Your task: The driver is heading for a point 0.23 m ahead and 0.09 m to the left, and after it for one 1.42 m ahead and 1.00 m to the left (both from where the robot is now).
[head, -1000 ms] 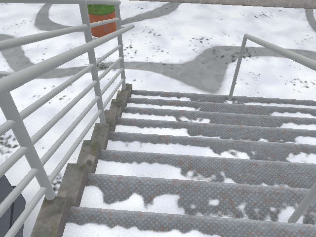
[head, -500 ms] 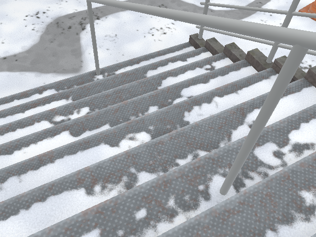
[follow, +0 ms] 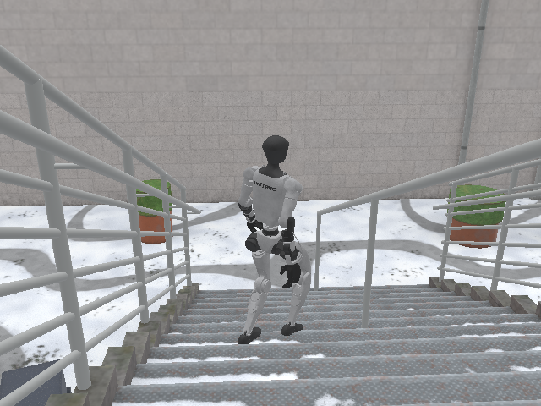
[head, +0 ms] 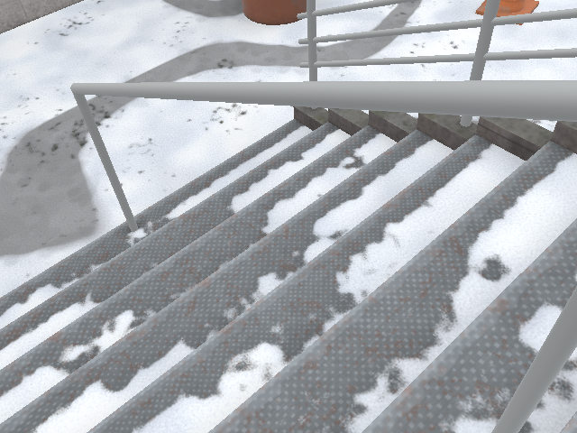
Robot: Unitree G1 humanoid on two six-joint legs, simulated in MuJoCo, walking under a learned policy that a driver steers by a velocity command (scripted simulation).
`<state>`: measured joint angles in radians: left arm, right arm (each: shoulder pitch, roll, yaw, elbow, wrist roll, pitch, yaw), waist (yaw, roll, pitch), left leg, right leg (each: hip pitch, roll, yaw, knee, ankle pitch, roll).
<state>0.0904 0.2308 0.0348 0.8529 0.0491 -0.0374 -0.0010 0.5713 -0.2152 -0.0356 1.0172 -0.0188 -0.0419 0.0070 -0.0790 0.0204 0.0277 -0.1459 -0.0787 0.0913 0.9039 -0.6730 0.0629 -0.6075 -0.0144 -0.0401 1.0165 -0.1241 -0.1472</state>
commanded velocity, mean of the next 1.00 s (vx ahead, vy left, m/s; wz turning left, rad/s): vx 0.83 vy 0.10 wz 0.74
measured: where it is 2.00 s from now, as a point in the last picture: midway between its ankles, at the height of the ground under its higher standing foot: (54, 360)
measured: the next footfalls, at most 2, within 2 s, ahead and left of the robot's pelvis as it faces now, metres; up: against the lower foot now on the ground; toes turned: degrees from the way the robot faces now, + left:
left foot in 0.28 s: +0.28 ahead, +0.13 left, -0.15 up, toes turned +10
right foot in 0.46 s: +0.45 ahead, -0.02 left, -0.15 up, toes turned +17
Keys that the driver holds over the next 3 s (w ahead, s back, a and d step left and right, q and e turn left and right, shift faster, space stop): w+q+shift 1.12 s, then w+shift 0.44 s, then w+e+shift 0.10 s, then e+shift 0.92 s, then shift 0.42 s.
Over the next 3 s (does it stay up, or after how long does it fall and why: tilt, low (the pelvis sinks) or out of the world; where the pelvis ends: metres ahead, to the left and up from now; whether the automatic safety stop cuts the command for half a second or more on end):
stays up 1.14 1.06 -0.78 its command is cut before an obstacle from the start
